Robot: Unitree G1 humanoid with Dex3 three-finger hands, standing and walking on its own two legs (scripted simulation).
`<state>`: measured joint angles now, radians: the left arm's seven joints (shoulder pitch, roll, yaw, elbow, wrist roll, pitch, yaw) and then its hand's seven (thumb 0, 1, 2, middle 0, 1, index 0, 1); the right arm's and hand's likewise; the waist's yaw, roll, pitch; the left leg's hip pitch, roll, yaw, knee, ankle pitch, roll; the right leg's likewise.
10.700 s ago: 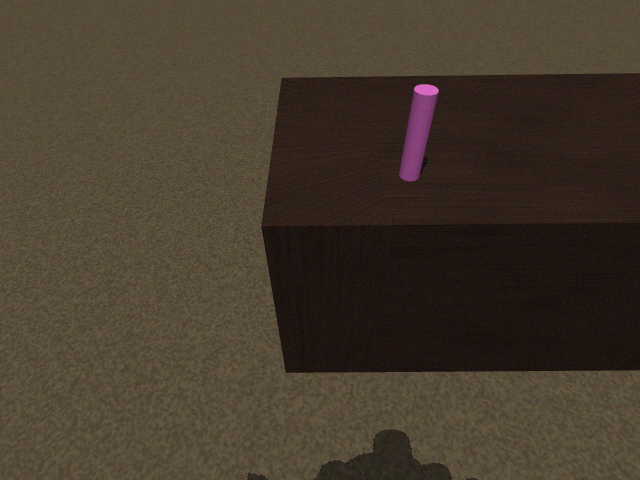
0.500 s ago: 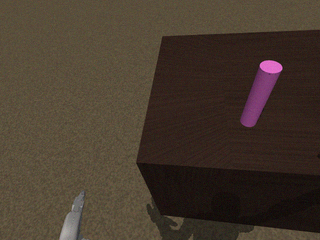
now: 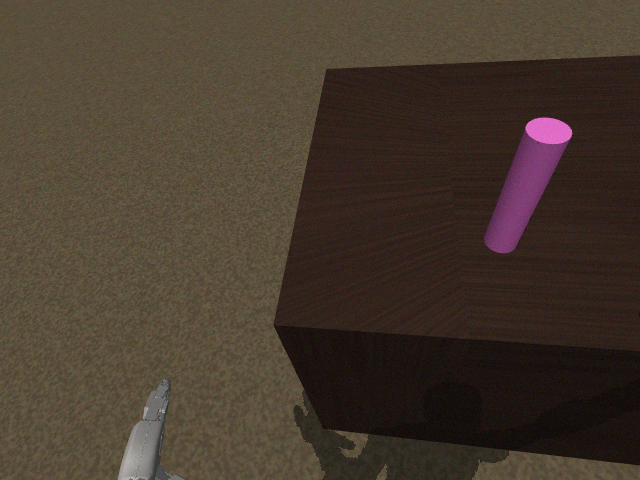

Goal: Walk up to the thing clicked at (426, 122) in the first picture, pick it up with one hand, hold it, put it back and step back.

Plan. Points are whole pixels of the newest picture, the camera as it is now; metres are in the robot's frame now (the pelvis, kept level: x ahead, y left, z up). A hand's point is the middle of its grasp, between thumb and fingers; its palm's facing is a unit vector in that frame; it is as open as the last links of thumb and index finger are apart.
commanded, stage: approach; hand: right
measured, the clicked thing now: (520, 194) +0.49 -0.19 +0.07
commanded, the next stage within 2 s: close in in 0.26 s
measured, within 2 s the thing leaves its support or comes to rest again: neither
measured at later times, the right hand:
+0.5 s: hand (576, 223) +0.46 -0.26 +0.05, palm faces +0.07 +1.00 +0.05, open 17.3 cm
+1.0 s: hand (527, 221) +0.47 -0.21 +0.04, palm faces +0.12 +0.99 +0.03, open 17.2 cm
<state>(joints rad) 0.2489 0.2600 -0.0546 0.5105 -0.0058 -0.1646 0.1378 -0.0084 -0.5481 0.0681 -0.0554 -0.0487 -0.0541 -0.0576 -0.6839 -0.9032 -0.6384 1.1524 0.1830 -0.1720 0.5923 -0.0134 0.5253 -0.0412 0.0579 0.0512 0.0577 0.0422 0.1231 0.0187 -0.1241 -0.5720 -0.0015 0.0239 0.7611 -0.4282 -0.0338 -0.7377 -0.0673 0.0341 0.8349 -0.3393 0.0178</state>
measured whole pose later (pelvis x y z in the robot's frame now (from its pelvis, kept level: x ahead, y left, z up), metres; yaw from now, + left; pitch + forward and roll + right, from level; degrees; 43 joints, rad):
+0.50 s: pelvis -0.02 +0.00 -0.03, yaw +2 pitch +19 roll +4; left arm 0.29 0.23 0.00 0.30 0.04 -0.13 0.06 -0.01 -0.52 0.04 -0.07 -0.06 -0.07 -0.06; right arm -0.76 -0.64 -0.53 1.10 0.13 -0.33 0.36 -0.01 0.50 -0.04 0.06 0.04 0.05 0.04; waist 0.19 0.03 -0.12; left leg -0.82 -0.01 0.00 0.97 -0.48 -0.04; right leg -0.98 -0.08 0.03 1.02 -0.38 0.01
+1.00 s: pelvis -0.02 +0.00 -0.04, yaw +2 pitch +19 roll +3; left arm 0.39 0.23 0.04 0.10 0.03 -0.04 -0.01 -0.01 -0.52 0.04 -0.06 -0.06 -0.07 -0.06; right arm -0.75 -0.48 -0.46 1.02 0.07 -0.32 0.16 -0.01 0.46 -0.03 0.06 0.04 0.05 0.03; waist 0.18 0.01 -0.15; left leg -0.85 -0.02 0.00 1.03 -0.51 -0.03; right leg -1.00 -0.09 0.03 1.07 -0.41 0.02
